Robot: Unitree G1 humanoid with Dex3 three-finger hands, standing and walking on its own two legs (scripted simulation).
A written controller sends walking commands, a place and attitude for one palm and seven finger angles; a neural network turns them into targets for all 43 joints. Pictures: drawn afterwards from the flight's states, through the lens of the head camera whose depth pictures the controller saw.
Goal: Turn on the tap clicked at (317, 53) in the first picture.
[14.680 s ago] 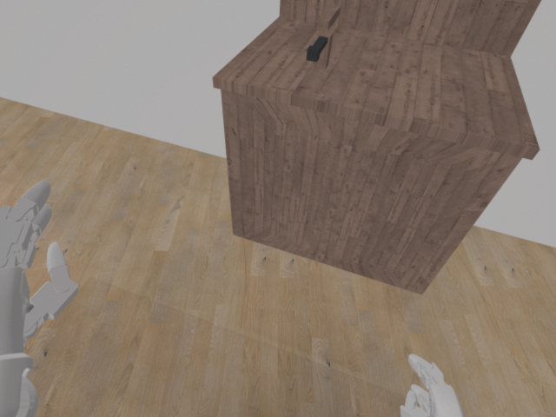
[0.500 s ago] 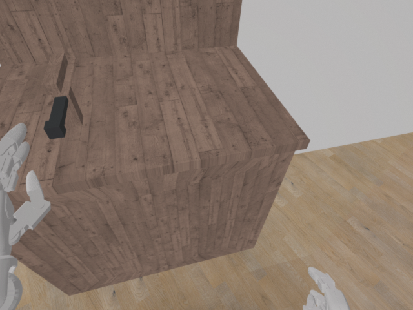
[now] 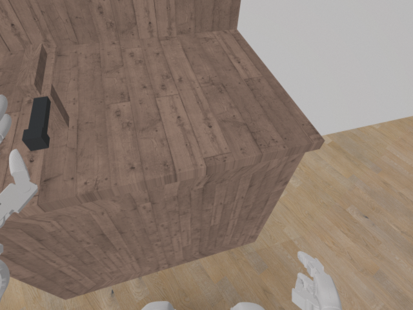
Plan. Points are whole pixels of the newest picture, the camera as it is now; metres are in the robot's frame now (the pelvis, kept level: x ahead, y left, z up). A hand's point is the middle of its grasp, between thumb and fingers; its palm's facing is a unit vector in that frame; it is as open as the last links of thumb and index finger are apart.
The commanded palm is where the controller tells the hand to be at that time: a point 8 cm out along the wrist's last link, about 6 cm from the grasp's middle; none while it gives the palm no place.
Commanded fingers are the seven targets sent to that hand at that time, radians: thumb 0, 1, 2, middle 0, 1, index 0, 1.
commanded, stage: come to a stop and stand still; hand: left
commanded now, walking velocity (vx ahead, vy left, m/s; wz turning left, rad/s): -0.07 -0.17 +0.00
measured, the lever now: (36, 138) +0.34 +0.32 +0.14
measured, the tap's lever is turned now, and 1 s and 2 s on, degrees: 0 0 0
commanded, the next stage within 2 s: look again from close up in 1.42 s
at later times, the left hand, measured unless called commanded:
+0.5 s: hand (54, 169) +0.26 +0.24 +0.18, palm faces +0.36 -0.86 -0.36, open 7.4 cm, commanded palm +0.20 +0.28 +0.20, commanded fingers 0.00 0.90 0.90 -0.20 -0.30 -0.20 -0.30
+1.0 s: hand (46, 175) +0.26 +0.25 +0.17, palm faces +0.24 -0.87 -0.42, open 7.4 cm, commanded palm +0.19 +0.30 +0.20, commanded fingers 0.00 0.90 0.90 -0.20 -0.30 -0.20 -0.30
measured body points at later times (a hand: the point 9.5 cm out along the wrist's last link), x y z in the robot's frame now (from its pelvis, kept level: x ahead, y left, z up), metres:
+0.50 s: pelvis +0.04 +0.00 +0.02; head +0.05 +0.01 +0.47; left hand +0.23 +0.28 +0.20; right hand +0.21 -0.25 -0.05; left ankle +0.03 +0.11 -0.72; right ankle +0.03 -0.09 -0.72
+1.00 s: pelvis +0.01 +0.03 +0.02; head +0.05 +0.04 +0.47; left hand +0.24 +0.30 +0.19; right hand +0.16 -0.20 -0.06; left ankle +0.03 +0.11 -0.72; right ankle +0.03 -0.09 -0.72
